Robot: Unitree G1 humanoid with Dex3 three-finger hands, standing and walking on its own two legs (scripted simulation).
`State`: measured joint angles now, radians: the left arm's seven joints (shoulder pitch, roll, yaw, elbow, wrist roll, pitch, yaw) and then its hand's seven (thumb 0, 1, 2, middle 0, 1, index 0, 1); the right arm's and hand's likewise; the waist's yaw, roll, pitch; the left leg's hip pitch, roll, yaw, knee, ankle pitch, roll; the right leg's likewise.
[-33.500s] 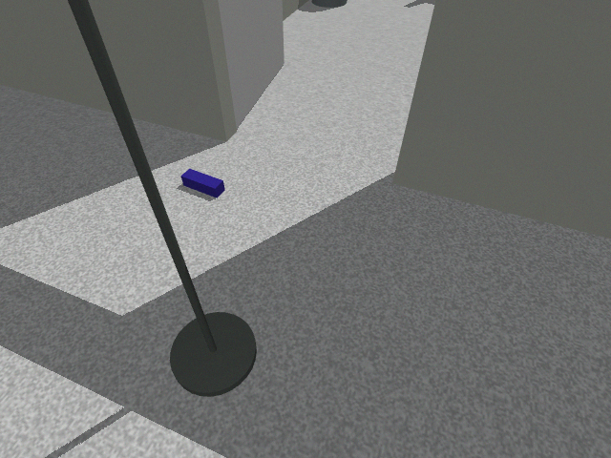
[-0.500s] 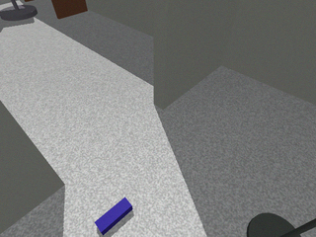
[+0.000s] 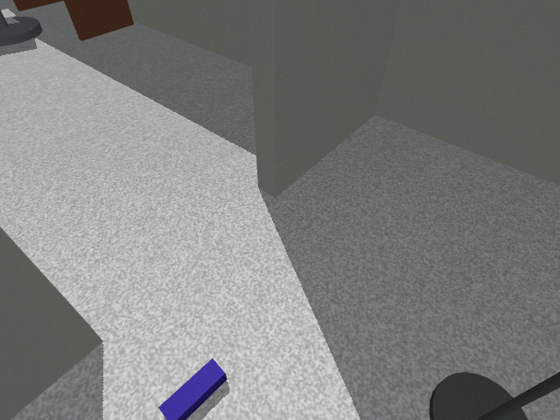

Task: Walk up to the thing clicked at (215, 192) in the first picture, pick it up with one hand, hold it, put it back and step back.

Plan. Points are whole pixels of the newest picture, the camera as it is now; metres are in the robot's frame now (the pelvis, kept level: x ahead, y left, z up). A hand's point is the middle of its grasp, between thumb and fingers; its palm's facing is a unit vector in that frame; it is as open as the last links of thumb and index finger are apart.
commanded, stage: walk up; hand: left
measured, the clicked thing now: (194, 392) +0.39 +0.27 -0.74
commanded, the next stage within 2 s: none
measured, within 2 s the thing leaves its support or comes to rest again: neither
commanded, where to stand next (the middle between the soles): +0.03 +0.00 m, yaw +5 degrees
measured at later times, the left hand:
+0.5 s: hand out of the picture +0.09 +0.25 -0.14, palm faces -0.05 -0.93 -0.36, open 7.4 cm
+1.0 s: hand out of the picture +0.10 +0.23 -0.13, palm faces -0.04 -0.89 -0.45, open 7.4 cm
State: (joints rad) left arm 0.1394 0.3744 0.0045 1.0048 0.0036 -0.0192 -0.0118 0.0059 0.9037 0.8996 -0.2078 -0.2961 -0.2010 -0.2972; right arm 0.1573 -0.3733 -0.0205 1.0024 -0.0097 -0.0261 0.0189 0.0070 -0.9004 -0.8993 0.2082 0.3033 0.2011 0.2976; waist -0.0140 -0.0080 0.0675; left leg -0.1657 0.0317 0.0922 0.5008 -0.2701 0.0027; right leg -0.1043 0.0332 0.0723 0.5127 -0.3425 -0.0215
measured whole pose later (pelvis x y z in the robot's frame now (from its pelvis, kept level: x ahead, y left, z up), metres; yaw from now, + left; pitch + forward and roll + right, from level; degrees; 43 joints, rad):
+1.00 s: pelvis +0.00 -0.04 +0.00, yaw -1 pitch -4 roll +1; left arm 0.14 0.36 0.04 0.97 0.01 -0.02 0.02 0.00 0.90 0.90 -0.21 -0.30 -0.20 -0.30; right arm 0.22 -0.43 -0.08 0.97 -0.01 0.08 0.01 0.01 -0.90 -0.90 0.21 0.30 0.20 0.30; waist -0.02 0.06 0.17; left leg -0.35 -0.03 -0.12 1.01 -0.53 0.00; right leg -0.28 -0.03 -0.03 0.57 -0.22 -0.02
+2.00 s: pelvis +0.01 -0.02 -0.02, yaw +7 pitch -4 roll -1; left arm 0.12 0.40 0.04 0.93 0.00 -0.03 0.00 0.01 0.90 0.90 -0.21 -0.30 -0.20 -0.30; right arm 0.21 -0.42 -0.04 0.93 0.00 0.03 -0.01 0.01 -0.90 -0.90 0.21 0.30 0.20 0.30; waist -0.03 0.01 0.16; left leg -0.33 0.00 -0.10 0.91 -0.51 -0.01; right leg -0.37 -0.05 -0.02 0.68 -0.24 0.02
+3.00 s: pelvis -0.06 -0.03 -0.04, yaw +8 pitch -4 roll +1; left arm 0.07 0.36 0.04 0.79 0.03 -0.02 0.05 0.00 0.90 0.90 -0.21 -0.30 -0.21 -0.30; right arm 0.19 -0.45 -0.08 0.83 -0.01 0.09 0.01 0.00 -0.90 -0.90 0.21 0.30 0.20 0.30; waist -0.02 0.09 0.20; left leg -0.45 -0.03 -0.13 1.17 -0.52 -0.03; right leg -0.49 -0.09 -0.05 0.77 -0.22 -0.01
